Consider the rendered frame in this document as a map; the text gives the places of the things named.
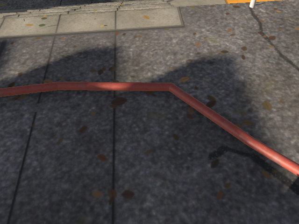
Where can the stairs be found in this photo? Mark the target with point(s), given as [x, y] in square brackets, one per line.
[93, 7]

